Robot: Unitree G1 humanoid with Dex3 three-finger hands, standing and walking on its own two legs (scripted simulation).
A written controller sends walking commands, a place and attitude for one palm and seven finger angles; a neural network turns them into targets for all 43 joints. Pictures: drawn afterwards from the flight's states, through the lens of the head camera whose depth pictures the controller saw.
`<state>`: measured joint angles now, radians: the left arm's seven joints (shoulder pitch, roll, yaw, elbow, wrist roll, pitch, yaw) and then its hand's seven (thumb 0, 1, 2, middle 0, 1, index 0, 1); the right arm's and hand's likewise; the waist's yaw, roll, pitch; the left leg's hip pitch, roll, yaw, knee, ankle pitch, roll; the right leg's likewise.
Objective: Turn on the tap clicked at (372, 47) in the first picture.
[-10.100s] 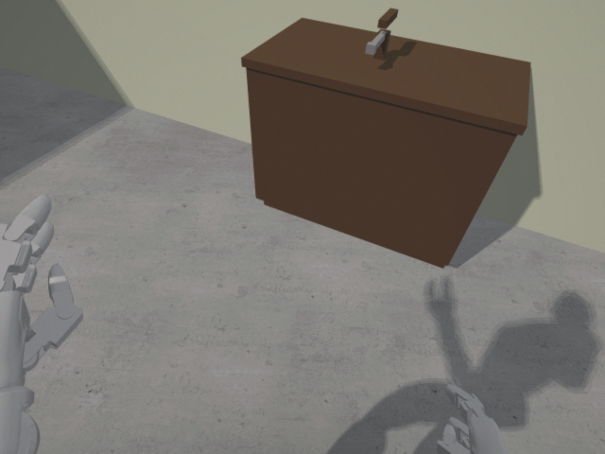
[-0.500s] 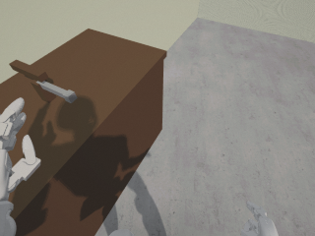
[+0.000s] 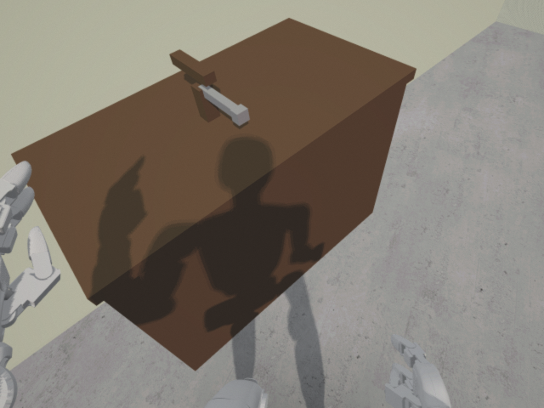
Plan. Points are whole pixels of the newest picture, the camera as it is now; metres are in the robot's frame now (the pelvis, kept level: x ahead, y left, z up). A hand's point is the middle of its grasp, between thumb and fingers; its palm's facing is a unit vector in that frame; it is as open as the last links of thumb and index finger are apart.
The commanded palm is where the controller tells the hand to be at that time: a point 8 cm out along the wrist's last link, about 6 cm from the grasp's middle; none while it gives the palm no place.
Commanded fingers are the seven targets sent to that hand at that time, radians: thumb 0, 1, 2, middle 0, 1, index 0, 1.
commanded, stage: turn to face it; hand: left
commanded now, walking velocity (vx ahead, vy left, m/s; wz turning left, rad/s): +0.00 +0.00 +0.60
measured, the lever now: (240, 114) +0.63 +0.13 +0.05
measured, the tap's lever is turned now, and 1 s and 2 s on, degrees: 0 0 0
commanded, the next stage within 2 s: take the last steps up to it in 0.64 s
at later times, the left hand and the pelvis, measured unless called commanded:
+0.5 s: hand out of the picture +0.06 +0.31 +0.19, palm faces +0.60 -0.69 -0.41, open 7.4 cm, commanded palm +0.00 +0.33 +0.18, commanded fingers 0.00 0.90 0.90 -0.20 -0.30 -0.20 -0.30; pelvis -0.08 +0.02 +0.01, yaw +15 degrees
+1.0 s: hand out of the picture -0.04 +0.30 +0.18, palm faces +0.68 -0.62 -0.39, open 7.4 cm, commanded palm -0.10 +0.31 +0.18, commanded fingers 0.00 0.90 0.90 -0.20 -0.30 -0.20 -0.30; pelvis -0.15 -0.01 +0.00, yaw +21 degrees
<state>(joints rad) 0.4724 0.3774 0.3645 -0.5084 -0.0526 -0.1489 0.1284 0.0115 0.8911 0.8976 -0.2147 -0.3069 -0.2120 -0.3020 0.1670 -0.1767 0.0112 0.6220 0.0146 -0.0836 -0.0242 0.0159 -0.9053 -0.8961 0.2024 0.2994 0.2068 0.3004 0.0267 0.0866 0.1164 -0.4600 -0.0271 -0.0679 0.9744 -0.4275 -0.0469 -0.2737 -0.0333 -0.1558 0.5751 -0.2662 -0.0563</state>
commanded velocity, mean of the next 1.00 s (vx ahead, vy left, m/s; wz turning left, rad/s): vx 0.08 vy -0.04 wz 0.23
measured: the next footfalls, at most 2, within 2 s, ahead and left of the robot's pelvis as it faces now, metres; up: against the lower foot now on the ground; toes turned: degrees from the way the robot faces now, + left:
left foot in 0.32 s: -0.06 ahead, +0.16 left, +0.00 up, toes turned +15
right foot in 0.64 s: -0.03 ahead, -0.08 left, +0.00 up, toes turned +12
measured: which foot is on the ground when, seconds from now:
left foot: up 0.00-0.30, down 0.32-0.66, up 0.68-0.92, down 0.94-1.00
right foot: down 0.00-0.32, up 0.34-0.62, down 0.64-0.94, up 0.96-1.00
